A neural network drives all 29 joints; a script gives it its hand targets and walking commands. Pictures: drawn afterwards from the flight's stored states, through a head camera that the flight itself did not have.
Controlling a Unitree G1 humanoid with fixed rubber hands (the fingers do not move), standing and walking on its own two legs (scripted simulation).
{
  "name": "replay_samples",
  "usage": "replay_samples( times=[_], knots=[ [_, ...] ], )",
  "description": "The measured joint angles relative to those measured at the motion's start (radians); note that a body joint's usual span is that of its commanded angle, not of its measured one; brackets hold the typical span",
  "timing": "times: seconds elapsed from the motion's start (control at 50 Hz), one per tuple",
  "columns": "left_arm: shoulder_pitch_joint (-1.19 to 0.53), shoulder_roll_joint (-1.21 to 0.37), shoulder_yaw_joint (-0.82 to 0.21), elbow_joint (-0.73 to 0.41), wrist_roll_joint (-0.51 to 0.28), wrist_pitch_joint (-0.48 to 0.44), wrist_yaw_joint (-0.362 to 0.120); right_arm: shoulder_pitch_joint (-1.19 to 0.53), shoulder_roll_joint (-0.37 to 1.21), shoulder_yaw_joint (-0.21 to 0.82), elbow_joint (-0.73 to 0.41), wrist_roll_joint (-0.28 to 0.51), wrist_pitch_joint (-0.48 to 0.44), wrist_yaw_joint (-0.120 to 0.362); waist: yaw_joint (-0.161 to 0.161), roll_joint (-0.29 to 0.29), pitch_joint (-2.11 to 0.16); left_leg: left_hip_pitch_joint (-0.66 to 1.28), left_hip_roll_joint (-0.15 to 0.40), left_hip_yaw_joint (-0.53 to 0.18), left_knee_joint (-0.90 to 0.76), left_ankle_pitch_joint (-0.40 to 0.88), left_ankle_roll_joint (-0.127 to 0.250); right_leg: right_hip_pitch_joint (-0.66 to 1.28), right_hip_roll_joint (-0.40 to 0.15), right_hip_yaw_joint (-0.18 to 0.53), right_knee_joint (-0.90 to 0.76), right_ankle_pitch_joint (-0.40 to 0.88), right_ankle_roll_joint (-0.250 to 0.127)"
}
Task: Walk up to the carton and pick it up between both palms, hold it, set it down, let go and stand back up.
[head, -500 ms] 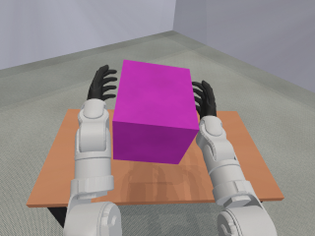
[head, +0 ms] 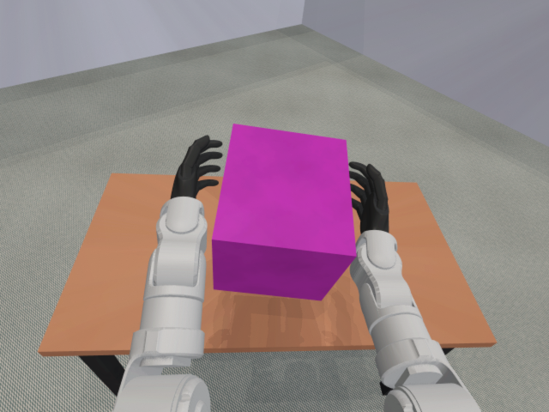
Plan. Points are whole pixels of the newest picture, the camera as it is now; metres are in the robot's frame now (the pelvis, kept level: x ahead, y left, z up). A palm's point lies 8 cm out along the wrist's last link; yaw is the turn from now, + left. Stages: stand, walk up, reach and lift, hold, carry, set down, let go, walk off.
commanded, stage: set down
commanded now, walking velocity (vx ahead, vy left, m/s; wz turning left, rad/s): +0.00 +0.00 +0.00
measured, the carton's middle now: (278, 215) +0.38 -0.01 +0.08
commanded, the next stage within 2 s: none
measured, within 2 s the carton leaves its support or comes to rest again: neither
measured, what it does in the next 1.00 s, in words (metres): stands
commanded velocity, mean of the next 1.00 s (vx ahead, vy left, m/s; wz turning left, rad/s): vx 0.00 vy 0.00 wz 0.00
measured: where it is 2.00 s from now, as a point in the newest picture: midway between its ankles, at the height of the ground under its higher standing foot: outside the picture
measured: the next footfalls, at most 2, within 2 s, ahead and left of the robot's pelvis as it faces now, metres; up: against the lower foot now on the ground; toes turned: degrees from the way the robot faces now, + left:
none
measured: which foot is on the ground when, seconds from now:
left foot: down 0.00-1.00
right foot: down 0.00-1.00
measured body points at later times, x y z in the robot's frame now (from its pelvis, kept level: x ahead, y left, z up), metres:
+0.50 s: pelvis +0.01 +0.00 +0.00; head +0.00 +0.03 +0.45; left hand +0.38 +0.11 +0.12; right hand +0.35 -0.15 +0.09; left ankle -0.02 +0.12 -0.75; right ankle +0.01 -0.13 -0.75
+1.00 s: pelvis +0.01 -0.01 +0.00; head +0.03 +0.01 +0.45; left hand +0.40 +0.10 +0.07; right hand +0.36 -0.17 +0.05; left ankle -0.02 +0.12 -0.75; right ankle +0.01 -0.13 -0.75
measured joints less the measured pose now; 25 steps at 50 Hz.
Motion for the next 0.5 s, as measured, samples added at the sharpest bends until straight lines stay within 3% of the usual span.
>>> replay_samples(
  times=[0.3,0.5],
  knots=[
    [0.088,0.017,-0.039,-0.013,-0.039,-0.035,0.007,0.077,0.003,0.047,-0.020,0.011,-0.028,-0.023,-0.014,0.017,-0.022,-0.017,0.000,-0.020,0.025,-0.026,0.001,0.007,0.001,-0.021,-0.008,-0.016,0.004],
    [0.056,-0.002,-0.015,0.070,-0.021,-0.070,0.005,0.069,0.001,0.015,0.033,-0.018,-0.049,-0.019,-0.016,0.027,-0.017,-0.020,-0.002,-0.012,0.020,-0.019,0.004,-0.002,-0.001,-0.013,-0.010,-0.007,0.006]
  ],
)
